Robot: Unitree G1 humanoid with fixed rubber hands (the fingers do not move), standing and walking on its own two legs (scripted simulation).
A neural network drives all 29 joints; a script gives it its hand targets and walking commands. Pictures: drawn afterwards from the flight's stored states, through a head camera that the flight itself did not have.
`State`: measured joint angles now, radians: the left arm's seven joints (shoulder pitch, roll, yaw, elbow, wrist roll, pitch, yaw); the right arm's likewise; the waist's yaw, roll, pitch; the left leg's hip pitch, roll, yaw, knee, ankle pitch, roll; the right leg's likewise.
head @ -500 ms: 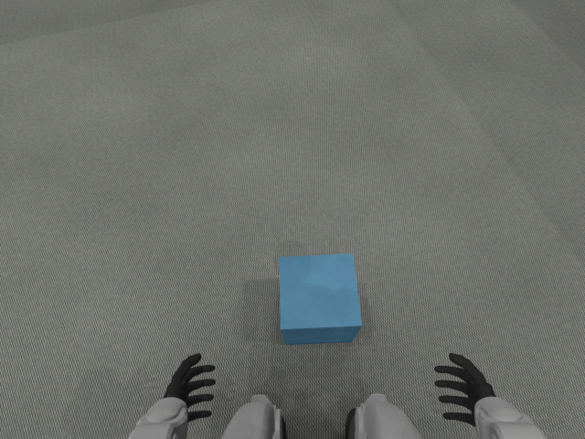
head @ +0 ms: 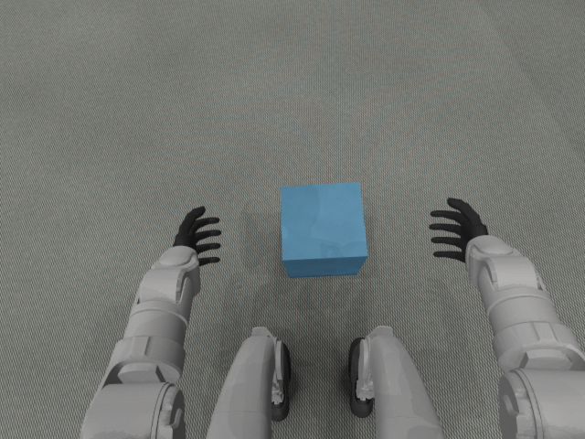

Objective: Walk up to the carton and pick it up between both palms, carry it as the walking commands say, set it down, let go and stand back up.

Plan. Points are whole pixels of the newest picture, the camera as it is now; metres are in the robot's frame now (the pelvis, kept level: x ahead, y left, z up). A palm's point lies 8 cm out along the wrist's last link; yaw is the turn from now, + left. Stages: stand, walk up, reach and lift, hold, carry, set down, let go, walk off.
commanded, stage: reach and lift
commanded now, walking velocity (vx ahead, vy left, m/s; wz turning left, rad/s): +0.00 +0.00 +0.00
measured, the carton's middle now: (321, 234) +0.52 -0.01 -0.56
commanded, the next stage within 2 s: none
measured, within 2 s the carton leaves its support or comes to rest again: neither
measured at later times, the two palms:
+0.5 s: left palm (206, 178) +0.49 +0.20 -0.12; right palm (445, 162) +0.51 -0.20 -0.12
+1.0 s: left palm (223, 183) +0.52 +0.19 -0.19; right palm (428, 169) +0.54 -0.20 -0.19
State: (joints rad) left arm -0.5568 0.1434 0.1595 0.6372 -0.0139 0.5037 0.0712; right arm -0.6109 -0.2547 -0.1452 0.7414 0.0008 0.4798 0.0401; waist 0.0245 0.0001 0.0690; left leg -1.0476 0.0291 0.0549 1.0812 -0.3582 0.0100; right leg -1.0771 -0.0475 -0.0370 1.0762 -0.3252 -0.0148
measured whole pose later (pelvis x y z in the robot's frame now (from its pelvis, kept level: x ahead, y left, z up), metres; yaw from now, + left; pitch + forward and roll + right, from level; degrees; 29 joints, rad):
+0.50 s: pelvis +0.02 -0.01 -0.02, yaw +0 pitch +40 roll +1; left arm -0.98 0.21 0.29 0.87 -0.04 0.14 0.08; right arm -1.06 -0.31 -0.21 0.96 0.03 0.15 0.00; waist 0.03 0.00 -0.04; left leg -1.46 0.04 0.04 1.10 -0.34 0.00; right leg -1.49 -0.04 -0.05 1.09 -0.30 -0.03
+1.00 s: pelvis +0.01 +0.00 -0.08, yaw +1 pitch +50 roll +1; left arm -1.11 0.17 0.36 0.86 0.02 0.12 0.09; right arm -1.21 -0.34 -0.31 1.03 -0.02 0.10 0.04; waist 0.03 0.00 -0.09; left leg -1.77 0.03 0.05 1.29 -0.38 0.01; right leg -1.80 -0.05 -0.02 1.28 -0.34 -0.01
